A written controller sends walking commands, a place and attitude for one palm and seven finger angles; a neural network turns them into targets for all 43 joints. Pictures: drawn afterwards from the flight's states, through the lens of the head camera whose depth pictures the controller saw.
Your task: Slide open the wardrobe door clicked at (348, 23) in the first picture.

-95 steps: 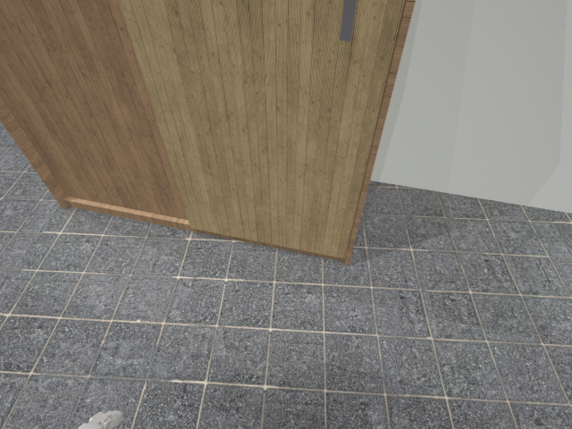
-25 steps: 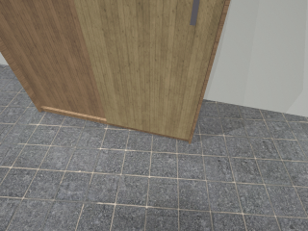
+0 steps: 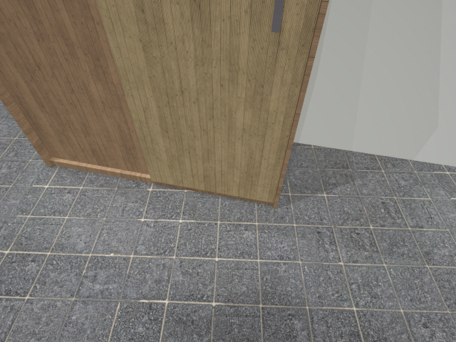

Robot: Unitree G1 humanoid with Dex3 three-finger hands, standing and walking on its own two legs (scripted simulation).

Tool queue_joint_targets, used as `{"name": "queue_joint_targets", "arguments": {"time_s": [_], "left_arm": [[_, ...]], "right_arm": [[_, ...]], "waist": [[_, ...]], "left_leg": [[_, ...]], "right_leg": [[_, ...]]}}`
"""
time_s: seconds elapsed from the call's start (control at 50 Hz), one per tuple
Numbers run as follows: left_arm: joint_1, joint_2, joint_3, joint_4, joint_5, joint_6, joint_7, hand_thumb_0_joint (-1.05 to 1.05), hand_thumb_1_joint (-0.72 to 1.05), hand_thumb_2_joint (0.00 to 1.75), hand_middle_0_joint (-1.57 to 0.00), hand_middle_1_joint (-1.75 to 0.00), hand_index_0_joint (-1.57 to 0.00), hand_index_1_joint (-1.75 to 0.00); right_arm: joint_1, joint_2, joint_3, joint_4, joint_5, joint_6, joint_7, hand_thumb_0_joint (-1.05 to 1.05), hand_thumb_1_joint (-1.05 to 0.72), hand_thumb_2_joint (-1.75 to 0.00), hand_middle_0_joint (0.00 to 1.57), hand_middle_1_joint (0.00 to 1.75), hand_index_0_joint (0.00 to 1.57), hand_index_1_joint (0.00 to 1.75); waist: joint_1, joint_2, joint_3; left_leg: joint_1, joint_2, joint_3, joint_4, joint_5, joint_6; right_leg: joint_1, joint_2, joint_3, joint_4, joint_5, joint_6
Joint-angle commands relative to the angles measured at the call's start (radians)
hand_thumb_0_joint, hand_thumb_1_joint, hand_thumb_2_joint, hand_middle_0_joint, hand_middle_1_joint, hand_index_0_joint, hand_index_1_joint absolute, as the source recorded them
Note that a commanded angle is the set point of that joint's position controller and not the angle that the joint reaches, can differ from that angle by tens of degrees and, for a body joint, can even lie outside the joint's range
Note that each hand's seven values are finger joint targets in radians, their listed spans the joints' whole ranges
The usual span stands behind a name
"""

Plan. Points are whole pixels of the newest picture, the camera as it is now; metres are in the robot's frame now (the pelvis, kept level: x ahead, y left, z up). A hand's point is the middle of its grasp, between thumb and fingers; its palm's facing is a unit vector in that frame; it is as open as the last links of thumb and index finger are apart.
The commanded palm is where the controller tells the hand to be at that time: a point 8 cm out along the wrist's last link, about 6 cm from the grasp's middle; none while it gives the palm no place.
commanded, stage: turn to face it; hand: right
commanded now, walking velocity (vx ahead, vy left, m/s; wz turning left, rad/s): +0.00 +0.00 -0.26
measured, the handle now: out of the picture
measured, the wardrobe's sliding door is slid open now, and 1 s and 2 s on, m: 0.00 0.00 0.00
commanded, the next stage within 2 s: take the last steps up to it in 0.22 s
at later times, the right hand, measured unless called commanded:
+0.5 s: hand out of the picture -0.02 -0.19 -0.19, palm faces +0.08 +0.98 -0.19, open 7.4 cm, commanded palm none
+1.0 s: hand out of the picture +0.01 -0.10 -0.19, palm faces +0.19 +0.98 -0.07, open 7.4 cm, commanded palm none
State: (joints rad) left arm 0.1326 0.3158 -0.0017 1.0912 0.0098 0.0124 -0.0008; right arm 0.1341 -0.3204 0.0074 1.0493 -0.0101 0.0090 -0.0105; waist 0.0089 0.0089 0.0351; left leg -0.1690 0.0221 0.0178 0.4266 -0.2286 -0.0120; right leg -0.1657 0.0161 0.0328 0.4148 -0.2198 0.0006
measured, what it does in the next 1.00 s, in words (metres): walks ahead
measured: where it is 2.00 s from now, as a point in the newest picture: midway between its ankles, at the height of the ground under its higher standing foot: (210, 289)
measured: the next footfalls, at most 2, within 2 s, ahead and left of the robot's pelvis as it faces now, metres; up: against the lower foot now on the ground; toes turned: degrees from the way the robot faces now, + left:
right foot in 1.02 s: +0.26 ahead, -0.10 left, +0.00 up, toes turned -14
left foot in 1.44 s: +0.46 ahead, +0.19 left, +0.00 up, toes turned +6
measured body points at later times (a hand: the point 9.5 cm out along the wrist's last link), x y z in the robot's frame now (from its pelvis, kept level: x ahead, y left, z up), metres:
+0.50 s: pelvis +0.00 +0.00 -0.01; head +0.01 -0.02 +0.44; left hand +0.04 +0.23 -0.16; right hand -0.02 -0.24 -0.17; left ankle +0.00 +0.12 -0.74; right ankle +0.00 -0.12 -0.74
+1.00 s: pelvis +0.15 +0.01 -0.02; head +0.18 -0.01 +0.43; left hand +0.26 +0.23 -0.16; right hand +0.01 -0.15 -0.18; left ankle +0.01 +0.11 -0.74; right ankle +0.22 -0.09 -0.74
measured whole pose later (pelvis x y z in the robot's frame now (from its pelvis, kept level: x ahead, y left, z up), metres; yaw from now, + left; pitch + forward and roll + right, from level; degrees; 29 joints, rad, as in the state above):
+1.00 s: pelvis +0.15 +0.01 -0.02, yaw -5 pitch +0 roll +1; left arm 0.13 0.14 0.04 1.03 0.02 -0.03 0.00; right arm 0.52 -0.08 -0.01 1.17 -0.03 -0.05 -0.01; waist -0.03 0.03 0.05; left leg 0.02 -0.04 0.08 0.46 -0.46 0.04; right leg -0.44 -0.07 -0.16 0.65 -0.23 -0.04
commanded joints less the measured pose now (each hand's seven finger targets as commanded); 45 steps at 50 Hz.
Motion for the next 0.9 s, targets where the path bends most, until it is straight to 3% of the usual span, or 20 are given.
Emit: {"name": "queue_joint_targets", "arguments": {"time_s": [0.0,0.12,0.3,0.34,0.36,0.4,0.44,0.48,0.52,0.54,0.56,0.58,0.6,0.62,0.64,0.66,0.7,0.72,0.76,0.88], "left_arm": [[0.010,0.098,0.023,-0.069,0.001,-0.008,0.007,0.00,0.90,0.90,-0.20,-0.30,-0.20,-0.30],[0.040,0.073,0.033,-0.088,0.001,0.000,0.007,0.00,0.90,0.90,-0.20,-0.30,-0.20,-0.30],[0.074,0.032,0.048,-0.121,0.004,0.003,0.010,0.00,0.90,0.90,-0.20,-0.30,-0.20,-0.30],[0.116,0.009,0.040,-0.101,0.013,-0.002,0.010,0.00,0.90,0.90,-0.20,-0.30,-0.20,-0.30],[0.127,0.007,0.042,-0.090,0.018,-0.002,0.011,0.00,0.90,0.90,-0.20,-0.30,-0.20,-0.30],[0.152,0.014,0.046,-0.079,0.021,-0.005,0.015,0.00,0.90,0.90,-0.20,-0.30,-0.20,-0.30],[0.176,0.042,0.056,-0.071,0.020,-0.014,0.022,0.00,0.90,0.90,-0.20,-0.30,-0.20,-0.30],[0.214,0.058,0.068,-0.059,0.014,-0.024,0.029,0.00,0.90,0.90,-0.20,-0.30,-0.20,-0.30],[0.221,0.053,0.072,-0.056,0.016,-0.031,0.032,0.00,0.90,0.90,-0.20,-0.30,-0.20,-0.30],[0.208,0.050,0.072,-0.059,0.015,-0.032,0.034,0.00,0.90,0.90,-0.20,-0.30,-0.20,-0.30],[0.199,0.040,0.070,-0.059,0.015,-0.034,0.035,0.00,0.90,0.90,-0.20,-0.30,-0.20,-0.30],[0.183,0.021,0.069,-0.059,0.012,-0.036,0.035,0.00,0.90,0.90,-0.20,-0.30,-0.20,-0.30],[0.177,-0.030,0.058,-0.072,0.006,-0.041,0.033,0.00,0.90,0.90,-0.20,-0.30,-0.20,-0.30],[0.141,-0.082,0.043,-0.109,0.005,-0.051,0.028,0.00,0.90,0.90,-0.20,-0.30,-0.20,-0.30],[0.067,-0.033,0.057,-0.124,0.015,-0.050,0.024,0.00,0.90,0.90,-0.20,-0.30,-0.20,-0.30],[0.035,-0.039,0.064,-0.124,0.015,-0.047,0.016,0.00,0.90,0.90,-0.20,-0.30,-0.20,-0.30],[0.045,-0.069,0.065,-0.109,0.021,-0.043,0.005,0.00,0.90,0.90,-0.20,-0.30,-0.20,-0.30],[0.055,-0.084,0.064,-0.102,0.021,-0.040,0.002,0.00,0.90,0.90,-0.20,-0.30,-0.20,-0.30],[0.058,-0.101,0.065,-0.101,0.019,-0.034,-0.001,0.00,0.90,0.90,-0.20,-0.30,-0.20,-0.30],[-0.036,-0.137,0.058,-0.121,0.011,-0.047,-0.010,0.00,0.90,0.90,-0.20,-0.30,-0.20,-0.30]], "right_arm": [[0.040,-0.117,-0.030,-0.054,-0.002,-0.001,-0.019,0.00,-0.90,-0.90,0.20,0.30,0.20,0.30],[0.070,-0.098,-0.040,-0.078,-0.002,0.002,-0.026,0.00,-0.90,-0.90,0.20,0.30,0.20,0.30],[0.127,-0.033,-0.054,-0.094,-0.008,0.008,-0.029,0.00,-0.90,-0.90,0.20,0.30,0.20,0.30],[0.148,-0.014,-0.047,-0.072,-0.012,0.002,-0.023,0.00,-0.90,-0.90,0.20,0.30,0.20,0.30],[0.155,-0.004,-0.045,-0.062,-0.015,0.003,-0.018,0.00,-0.90,-0.90,0.20,0.30,0.20,0.30],[0.176,0.015,-0.042,-0.046,-0.021,0.002,-0.009,0.00,-0.90,-0.90,0.20,0.30,0.20,0.30],[0.200,0.052,-0.039,-0.032,-0.021,-0.007,0.002,0.00,-0.90,-0.90,0.20,0.30,0.20,0.30],[0.205,0.069,-0.037,-0.033,-0.023,-0.015,0.011,0.00,-0.90,-0.90,0.20,0.30,0.20,0.30],[0.205,0.073,-0.043,-0.038,-0.019,-0.023,0.017,0.00,-0.90,-0.90,0.20,0.30,0.20,0.30],[0.230,0.077,-0.046,-0.032,-0.017,-0.027,0.021,0.00,-0.90,-0.90,0.20,0.30,0.20,0.30],[0.270,0.085,-0.048,-0.018,-0.016,-0.032,0.025,0.00,-0.90,-0.90,0.20,0.30,0.20,0.30],[0.330,0.072,-0.056,0.007,-0.016,-0.039,0.025,0.00,-0.90,-0.90,0.20,0.30,0.20,0.30],[0.403,0.023,-0.068,0.034,-0.018,-0.046,0.015,0.00,-0.90,-0.90,0.20,0.30,0.20,0.30],[0.455,-0.047,-0.084,0.045,-0.020,-0.046,0.001,0.00,-0.90,-0.90,0.20,0.30,0.20,0.30],[0.485,-0.029,-0.081,0.054,-0.010,-0.051,-0.006,0.00,-0.90,-0.90,0.20,0.30,0.20,0.30],[0.460,-0.003,-0.074,0.057,-0.014,-0.054,-0.008,0.00,-0.90,-0.90,0.20,0.30,0.20,0.30],[0.406,0.053,-0.058,0.052,-0.022,-0.060,-0.012,0.00,-0.90,-0.90,0.20,0.30,0.20,0.30],[0.400,0.068,-0.052,0.050,-0.022,-0.064,-0.012,0.00,-0.90,-0.90,0.20,0.30,0.20,0.30],[0.407,0.085,-0.044,0.058,-0.021,-0.072,-0.017,0.00,-0.90,-0.90,0.20,0.30,0.20,0.30],[0.444,0.079,-0.044,0.098,-0.023,-0.069,-0.022,0.00,-0.90,-0.90,0.20,0.30,0.20,0.30]], "waist": [[-0.016,0.008,-0.050],[-0.014,0.014,-0.051],[-0.021,-0.019,-0.034],[-0.007,0.001,-0.058],[-0.006,-0.014,-0.025],[-0.002,-0.069,0.031],[0.006,-0.155,0.066],[0.018,-0.193,0.061],[0.018,-0.191,0.074],[0.002,-0.186,0.068],[-0.016,-0.163,0.044],[-0.050,-0.098,0.025],[-0.076,0.058,0.006],[-0.097,0.267,0.022],[-0.110,0.180,0.068],[-0.090,0.117,0.131],[-0.046,0.052,0.158],[-0.034,0.057,0.152],[-0.019,0.095,0.130],[-0.035,0.117,0.107]], "left_leg": [[0.012,0.126,-0.084,-0.035,0.122,0.015],[-0.015,0.143,-0.079,0.002,0.105,0.029],[-0.040,0.116,-0.037,0.031,-0.099,0.019],[-0.040,0.103,-0.042,-0.005,-0.303,0.020],[-0.075,0.088,-0.037,-0.006,-0.380,0.019],[-0.098,0.041,0.001,0.051,-0.374,0.015],[-0.133,-0.014,0.043,0.185,-0.247,0.014],[-0.226,-0.033,0.037,0.268,-0.204,0.018],[-0.232,-0.017,0.019,0.263,-0.245,0.020],[-0.177,-0.015,0.020,0.205,-0.227,0.018],[-0.077,-0.026,0.035,0.095,-0.178,0.018],[0.071,-0.010,0.011,-0.018,-0.108,0.025],[0.239,0.116,-0.154,-0.113,-0.204,0.065],[0.293,0.305,-0.415,-0.240,-0.285,0.153],[0.195,0.354,-0.488,-0.282,-0.348,0.215],[0.120,0.338,-0.473,-0.297,-0.347,0.236],[0.076,0.285,-0.334,-0.261,-0.172,0.230],[0.065,0.250,-0.265,-0.250,-0.058,0.217],[0.065,0.218,-0.181,-0.233,0.127,0.208],[0.104,0.161,-0.078,-0.174,0.422,0.178]], "right_leg": [[-0.067,-0.107,0.088,-0.010,0.171,-0.014],[-0.111,-0.089,0.103,0.049,0.170,-0.016],[-0.221,-0.089,0.183,0.039,0.022,-0.048],[-0.202,-0.074,0.182,0.003,-0.218,-0.044],[-0.212,-0.073,0.193,-0.032,-0.353,-0.047],[-0.241,-0.109,0.259,-0.112,-0.485,-0.076],[-0.221,-0.179,0.375,-0.202,-0.538,-0.122],[-0.119,-0.240,0.465,-0.226,-0.490,-0.175],[-0.103,-0.252,0.434,-0.203,-0.379,-0.188],[-0.126,-0.242,0.389,-0.171,-0.326,-0.176],[-0.155,-0.208,0.329,-0.113,-0.269,-0.149],[-0.243,-0.163,0.249,0.002,-0.205,-0.113],[-0.419,-0.085,0.126,0.185,-0.217,-0.069],[-0.561,0.001,-0.054,0.398,-0.289,-0.027],[-0.579,-0.052,-0.034,0.539,-0.316,-0.028],[-0.592,-0.082,-0.028,0.622,-0.273,-0.026],[-0.575,-0.121,-0.053,0.675,-0.191,-0.014],[-0.555,-0.123,-0.073,0.681,-0.148,-0.006],[-0.525,-0.128,-0.103,0.650,-0.106,0.003],[-0.385,-0.093,-0.198,0.364,-0.062,-0.012]]}}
